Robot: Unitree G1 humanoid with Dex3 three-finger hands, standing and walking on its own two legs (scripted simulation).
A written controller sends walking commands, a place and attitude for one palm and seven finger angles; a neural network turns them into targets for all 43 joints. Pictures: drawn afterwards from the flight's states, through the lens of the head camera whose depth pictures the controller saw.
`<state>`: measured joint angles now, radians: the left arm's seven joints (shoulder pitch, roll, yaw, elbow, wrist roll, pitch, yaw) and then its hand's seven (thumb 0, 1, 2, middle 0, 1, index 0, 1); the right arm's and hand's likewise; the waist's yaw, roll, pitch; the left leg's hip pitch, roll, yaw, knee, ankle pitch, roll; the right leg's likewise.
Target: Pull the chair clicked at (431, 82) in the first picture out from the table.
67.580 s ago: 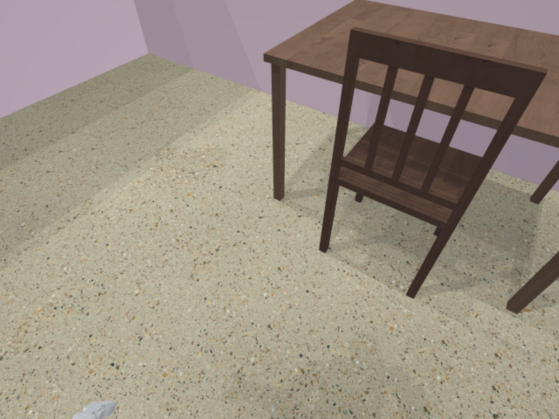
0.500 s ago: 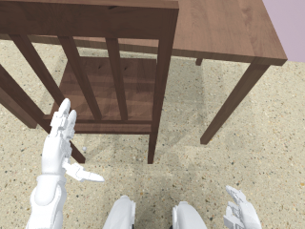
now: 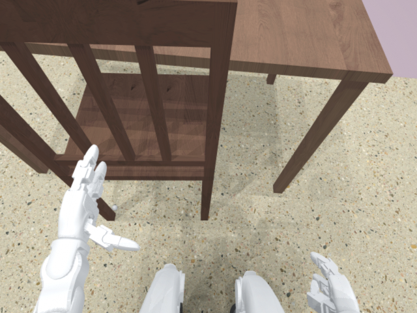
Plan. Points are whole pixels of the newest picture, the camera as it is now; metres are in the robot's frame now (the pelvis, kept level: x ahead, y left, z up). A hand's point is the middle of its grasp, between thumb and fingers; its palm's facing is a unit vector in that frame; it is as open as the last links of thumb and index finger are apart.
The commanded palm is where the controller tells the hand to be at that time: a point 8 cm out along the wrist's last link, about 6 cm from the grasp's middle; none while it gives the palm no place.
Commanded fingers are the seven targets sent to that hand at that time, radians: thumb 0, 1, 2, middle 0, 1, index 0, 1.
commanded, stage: aim the fingers beside a spindle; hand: left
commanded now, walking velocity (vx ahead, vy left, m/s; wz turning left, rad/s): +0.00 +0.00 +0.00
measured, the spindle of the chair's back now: (111, 115) +0.47 +0.22 +0.05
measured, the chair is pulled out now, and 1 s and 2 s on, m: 0.02 0.02 0.02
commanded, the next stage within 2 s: push the fingers through the gap in 0.24 s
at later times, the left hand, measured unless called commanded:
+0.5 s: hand (109, 199) +0.30 +0.18 +0.04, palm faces +0.06 -1.00 -0.07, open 16.9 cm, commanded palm +0.29 +0.23 +0.03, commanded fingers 0.00 -0.50 0.30 -0.06 -0.08 -0.06 -0.08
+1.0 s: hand (114, 173) +0.36 +0.19 +0.03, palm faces +0.07 -1.00 -0.04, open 16.9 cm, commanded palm +0.34 +0.24 +0.03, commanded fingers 0.00 -0.50 0.30 -0.06 -0.08 -0.06 -0.08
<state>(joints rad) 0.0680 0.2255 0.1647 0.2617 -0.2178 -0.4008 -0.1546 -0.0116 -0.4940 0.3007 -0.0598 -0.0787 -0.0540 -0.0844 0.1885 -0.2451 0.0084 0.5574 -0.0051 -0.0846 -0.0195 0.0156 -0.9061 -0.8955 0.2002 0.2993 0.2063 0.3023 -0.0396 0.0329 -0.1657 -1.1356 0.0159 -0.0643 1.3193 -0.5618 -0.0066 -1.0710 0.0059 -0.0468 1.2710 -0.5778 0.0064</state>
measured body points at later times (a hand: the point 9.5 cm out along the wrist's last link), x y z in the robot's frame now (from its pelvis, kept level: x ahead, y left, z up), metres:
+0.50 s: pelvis +0.00 +0.00 +0.00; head +0.09 +0.01 +0.44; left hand +0.29 +0.24 +0.05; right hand +0.17 -0.24 -0.10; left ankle +0.03 +0.12 -0.62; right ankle +0.02 -0.13 -0.62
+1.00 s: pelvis +0.00 +0.00 +0.00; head +0.11 +0.02 +0.44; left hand +0.35 +0.24 +0.04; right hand +0.13 -0.25 -0.10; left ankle +0.03 +0.12 -0.62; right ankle +0.02 -0.13 -0.62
